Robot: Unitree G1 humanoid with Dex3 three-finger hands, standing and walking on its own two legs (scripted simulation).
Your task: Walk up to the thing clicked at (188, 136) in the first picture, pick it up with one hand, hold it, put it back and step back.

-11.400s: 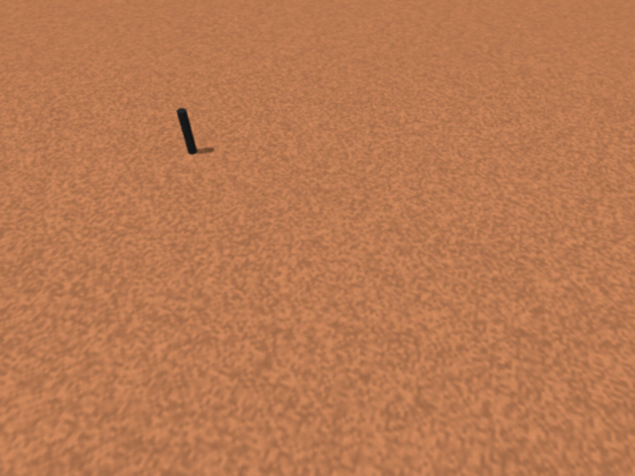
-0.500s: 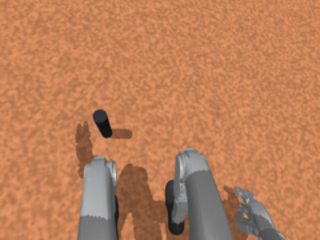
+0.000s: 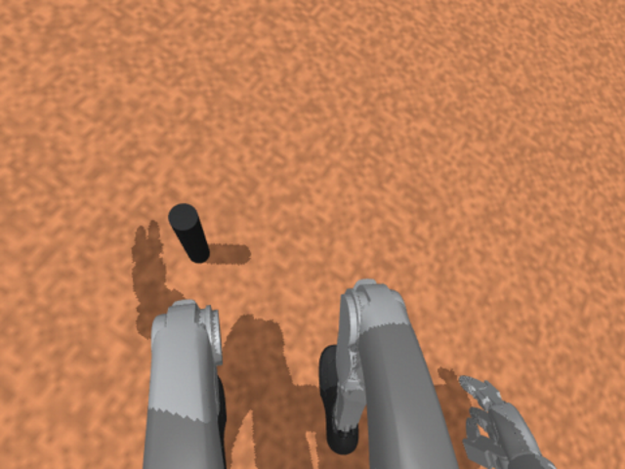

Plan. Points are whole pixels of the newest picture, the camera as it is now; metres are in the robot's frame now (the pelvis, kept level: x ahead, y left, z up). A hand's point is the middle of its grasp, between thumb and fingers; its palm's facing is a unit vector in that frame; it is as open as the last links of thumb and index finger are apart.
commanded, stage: go down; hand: left
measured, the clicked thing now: (192, 238) +0.46 +0.14 -0.30
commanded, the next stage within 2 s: approach in 0.02 s
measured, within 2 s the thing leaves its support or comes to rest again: neither
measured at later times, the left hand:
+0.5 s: hand (58, 218) +0.44 +0.29 -0.12, palm faces -0.07 -1.00 +0.03, open 17.7 cm
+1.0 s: hand (151, 244) +0.44 +0.21 -0.27, palm faces -0.10 -0.99 +0.06, open 17.5 cm
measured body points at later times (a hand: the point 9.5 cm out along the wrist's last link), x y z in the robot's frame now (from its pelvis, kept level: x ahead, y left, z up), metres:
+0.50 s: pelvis -0.01 +0.00 -0.07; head +0.22 +0.08 +0.32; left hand +0.44 +0.35 -0.12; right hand +0.12 -0.28 -0.15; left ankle +0.08 +0.12 -0.39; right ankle +0.10 -0.13 -0.39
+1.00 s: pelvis -0.02 +0.02 -0.13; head +0.23 +0.14 +0.22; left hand +0.44 +0.26 -0.27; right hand +0.10 -0.26 -0.18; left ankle +0.08 +0.12 -0.39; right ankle +0.10 -0.13 -0.39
